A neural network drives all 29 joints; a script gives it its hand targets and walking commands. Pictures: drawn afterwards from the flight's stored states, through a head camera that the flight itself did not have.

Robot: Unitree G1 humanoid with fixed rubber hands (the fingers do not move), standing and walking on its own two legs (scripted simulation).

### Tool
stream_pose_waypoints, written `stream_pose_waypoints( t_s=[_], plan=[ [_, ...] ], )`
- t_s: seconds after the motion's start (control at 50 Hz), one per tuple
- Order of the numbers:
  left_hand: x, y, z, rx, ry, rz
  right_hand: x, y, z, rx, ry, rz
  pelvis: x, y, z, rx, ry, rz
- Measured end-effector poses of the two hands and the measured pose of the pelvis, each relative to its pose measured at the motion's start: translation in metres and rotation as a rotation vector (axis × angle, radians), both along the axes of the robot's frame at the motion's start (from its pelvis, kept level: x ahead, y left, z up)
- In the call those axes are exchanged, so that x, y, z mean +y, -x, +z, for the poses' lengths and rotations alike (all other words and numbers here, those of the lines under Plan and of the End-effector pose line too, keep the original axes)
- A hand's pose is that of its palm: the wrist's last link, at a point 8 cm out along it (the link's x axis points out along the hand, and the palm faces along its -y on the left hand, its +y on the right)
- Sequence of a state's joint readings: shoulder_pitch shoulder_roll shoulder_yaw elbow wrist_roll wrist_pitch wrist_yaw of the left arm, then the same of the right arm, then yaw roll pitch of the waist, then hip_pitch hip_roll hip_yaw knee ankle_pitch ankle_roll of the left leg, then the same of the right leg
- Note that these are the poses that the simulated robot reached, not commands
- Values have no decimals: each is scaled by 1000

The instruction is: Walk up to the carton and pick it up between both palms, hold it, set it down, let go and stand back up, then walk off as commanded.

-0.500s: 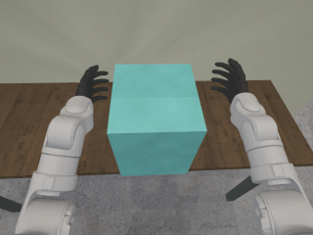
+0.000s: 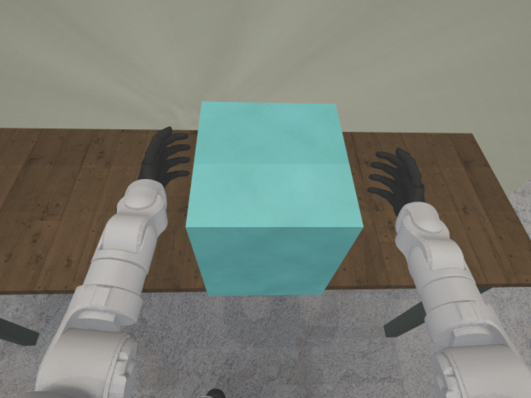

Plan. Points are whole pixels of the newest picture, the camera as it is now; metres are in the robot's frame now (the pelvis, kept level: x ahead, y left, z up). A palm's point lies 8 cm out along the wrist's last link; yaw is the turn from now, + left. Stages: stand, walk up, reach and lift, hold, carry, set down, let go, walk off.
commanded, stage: reach and lift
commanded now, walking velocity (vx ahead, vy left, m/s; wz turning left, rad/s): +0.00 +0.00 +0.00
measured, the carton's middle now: (267, 207) +0.39 +0.02 +0.02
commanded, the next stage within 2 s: none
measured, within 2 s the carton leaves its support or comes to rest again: neither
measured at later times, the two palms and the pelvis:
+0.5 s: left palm (175, 191) +0.40 +0.17 +0.04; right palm (389, 196) +0.41 -0.17 +0.05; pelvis +0.00 +0.00 -0.01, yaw +0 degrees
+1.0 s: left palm (184, 195) +0.39 +0.15 +0.04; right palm (366, 200) +0.40 -0.14 +0.04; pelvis +0.01 +0.00 +0.00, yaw +1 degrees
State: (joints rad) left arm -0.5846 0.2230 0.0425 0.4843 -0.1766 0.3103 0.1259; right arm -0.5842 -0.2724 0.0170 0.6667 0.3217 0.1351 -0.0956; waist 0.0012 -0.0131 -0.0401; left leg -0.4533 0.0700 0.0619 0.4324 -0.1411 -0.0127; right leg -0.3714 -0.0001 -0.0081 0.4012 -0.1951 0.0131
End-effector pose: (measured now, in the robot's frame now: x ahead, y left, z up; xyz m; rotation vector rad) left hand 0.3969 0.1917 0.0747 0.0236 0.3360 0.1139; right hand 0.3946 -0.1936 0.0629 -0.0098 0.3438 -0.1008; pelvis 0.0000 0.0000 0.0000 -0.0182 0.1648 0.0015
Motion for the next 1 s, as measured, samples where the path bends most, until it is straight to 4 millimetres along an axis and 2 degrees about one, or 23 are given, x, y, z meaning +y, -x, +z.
stream_pose_waypoints(
  t_s=[0.12,0.22,0.44,0.62,1.0],
  plan=[
    [-5,0,-26,-9,32,6,-4,1,-14,-16,-3,-5,3,0,-2,64,7,-3],
    [-11,-1,-35,-37,47,3,-3,-2,-16,-44,-2,3,4,0,-5,108,11,-5],
    [-20,-3,-34,-89,31,-14,8,-14,-11,-72,-22,26,3,-2,-5,128,12,-2],
    [-34,-3,-34,-125,3,-36,51,-14,-21,-74,-84,68,1,-3,-5,131,13,7],
    [-39,3,-35,-146,26,38,56,-10,-19,-111,0,8,-2,-7,-5,127,13,17]
  ],
)
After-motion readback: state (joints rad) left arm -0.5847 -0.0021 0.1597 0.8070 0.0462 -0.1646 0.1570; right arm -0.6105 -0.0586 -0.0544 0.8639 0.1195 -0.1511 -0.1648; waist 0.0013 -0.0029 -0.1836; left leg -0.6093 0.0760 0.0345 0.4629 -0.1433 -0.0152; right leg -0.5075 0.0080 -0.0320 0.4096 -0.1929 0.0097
